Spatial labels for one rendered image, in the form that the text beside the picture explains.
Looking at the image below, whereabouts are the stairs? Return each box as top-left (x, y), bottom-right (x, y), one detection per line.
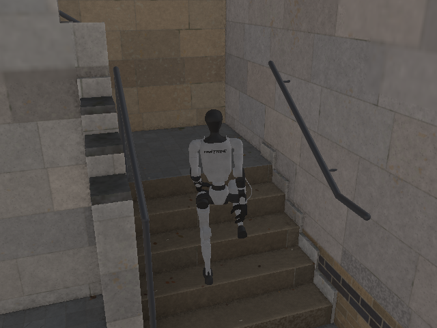
top-left (129, 165), bottom-right (333, 328)

